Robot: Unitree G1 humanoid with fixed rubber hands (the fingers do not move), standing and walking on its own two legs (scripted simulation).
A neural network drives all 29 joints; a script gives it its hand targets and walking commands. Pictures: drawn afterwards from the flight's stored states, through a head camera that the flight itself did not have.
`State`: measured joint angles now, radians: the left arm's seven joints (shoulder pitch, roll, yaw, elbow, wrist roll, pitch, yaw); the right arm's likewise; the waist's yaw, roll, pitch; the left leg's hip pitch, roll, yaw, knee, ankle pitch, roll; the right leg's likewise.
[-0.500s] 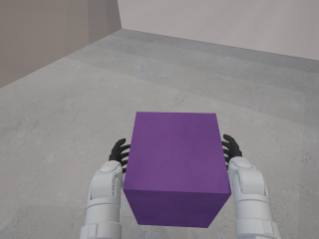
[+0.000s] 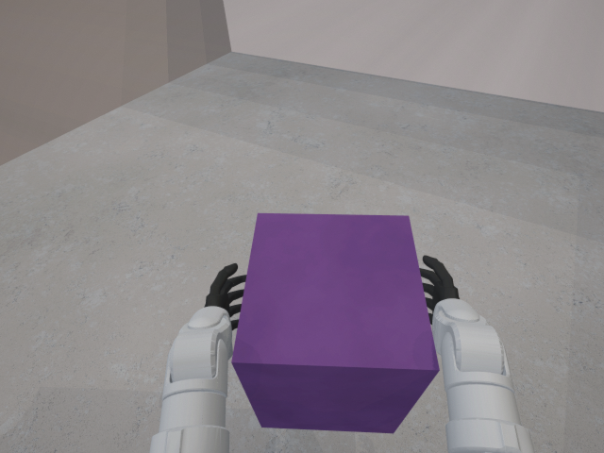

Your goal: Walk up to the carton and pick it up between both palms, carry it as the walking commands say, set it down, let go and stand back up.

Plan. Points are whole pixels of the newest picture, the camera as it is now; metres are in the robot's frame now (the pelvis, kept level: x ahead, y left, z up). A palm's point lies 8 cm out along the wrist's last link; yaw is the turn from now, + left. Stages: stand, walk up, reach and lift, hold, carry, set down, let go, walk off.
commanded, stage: hold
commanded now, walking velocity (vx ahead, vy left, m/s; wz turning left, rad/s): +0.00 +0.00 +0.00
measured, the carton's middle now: (329, 329) +0.29 +0.00 -0.02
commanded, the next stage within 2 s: carry in 0.60 s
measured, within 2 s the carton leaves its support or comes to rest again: neither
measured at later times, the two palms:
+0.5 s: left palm (216, 317) +0.27 +0.15 +0.05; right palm (442, 310) +0.27 -0.15 +0.05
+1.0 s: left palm (170, 377) +0.18 +0.19 +0.06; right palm (418, 336) +0.23 -0.11 +0.07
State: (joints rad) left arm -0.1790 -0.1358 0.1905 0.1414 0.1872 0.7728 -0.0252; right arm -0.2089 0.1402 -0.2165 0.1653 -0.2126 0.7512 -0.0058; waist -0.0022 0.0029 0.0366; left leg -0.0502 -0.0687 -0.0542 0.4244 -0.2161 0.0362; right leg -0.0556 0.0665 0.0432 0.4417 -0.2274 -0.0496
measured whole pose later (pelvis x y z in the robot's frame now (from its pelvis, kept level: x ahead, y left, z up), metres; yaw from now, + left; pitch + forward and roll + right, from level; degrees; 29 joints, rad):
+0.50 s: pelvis +0.00 +0.00 +0.00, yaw +0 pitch -9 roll +0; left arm -0.20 -0.14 0.20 0.15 0.19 0.77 -0.02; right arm -0.23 0.14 -0.23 0.18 -0.22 0.75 0.00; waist 0.00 0.00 0.04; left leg -0.06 -0.07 -0.05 0.43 -0.21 0.04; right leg -0.06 0.06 0.04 0.45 -0.23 -0.05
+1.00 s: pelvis -0.05 +0.01 -0.03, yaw +8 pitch +2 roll -1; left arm -0.05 -0.13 0.07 -0.40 0.06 1.06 0.12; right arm -0.10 0.13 -0.11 -0.36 -0.04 1.04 -0.10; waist -0.02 -0.01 -0.05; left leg -0.50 -0.06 0.01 0.68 -0.21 0.06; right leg -0.51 0.00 -0.06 0.85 -0.42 -0.01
